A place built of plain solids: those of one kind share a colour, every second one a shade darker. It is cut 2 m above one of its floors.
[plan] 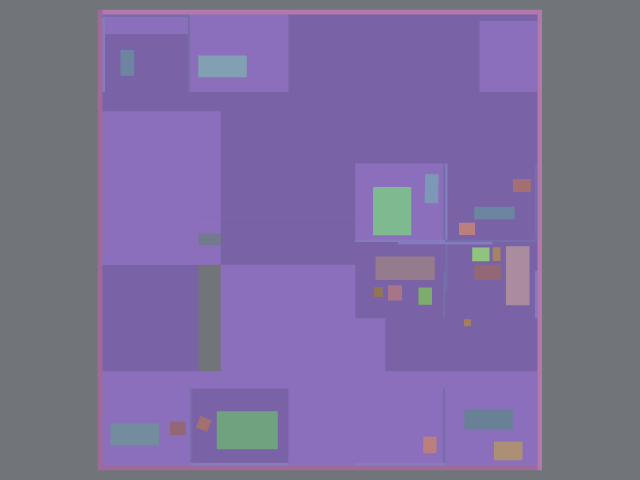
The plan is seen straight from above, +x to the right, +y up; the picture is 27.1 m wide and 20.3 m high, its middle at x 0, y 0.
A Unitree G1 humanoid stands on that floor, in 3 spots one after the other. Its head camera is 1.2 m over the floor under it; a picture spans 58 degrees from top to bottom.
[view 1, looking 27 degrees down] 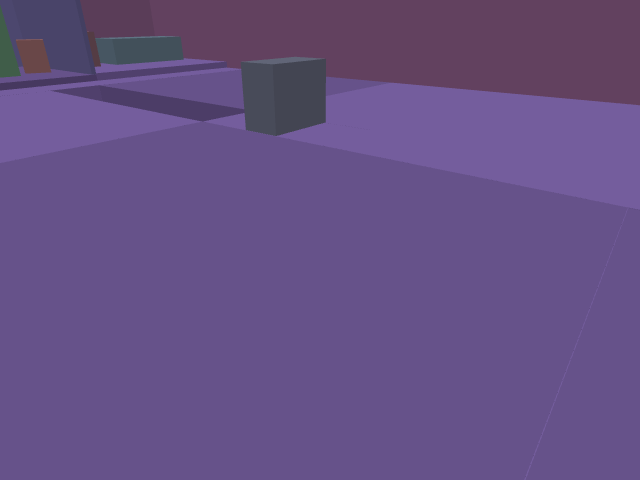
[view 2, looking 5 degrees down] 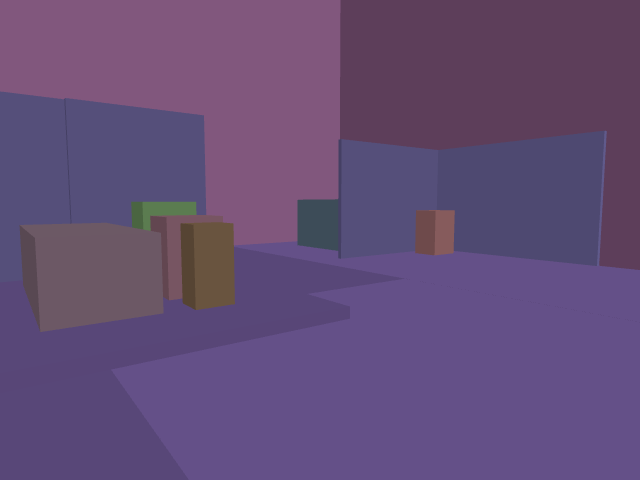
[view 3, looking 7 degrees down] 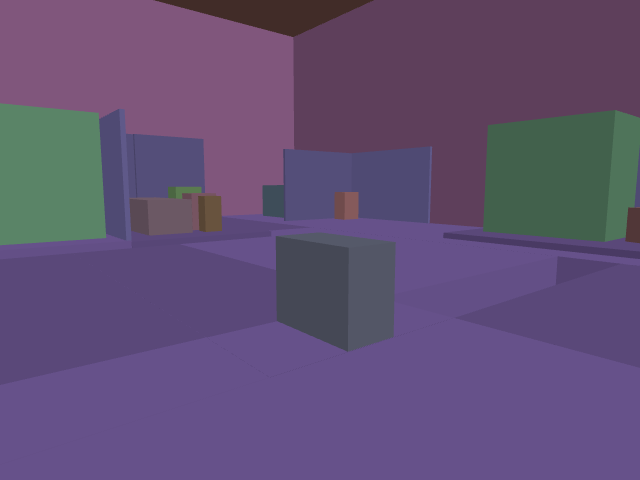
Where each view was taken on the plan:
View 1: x -0.58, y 3.74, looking -142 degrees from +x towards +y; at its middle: floor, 2.64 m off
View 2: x -1.81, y -0.43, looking -37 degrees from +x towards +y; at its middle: crate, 11.23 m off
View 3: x -7.38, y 2.35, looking -39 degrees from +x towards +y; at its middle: cover_stack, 3.52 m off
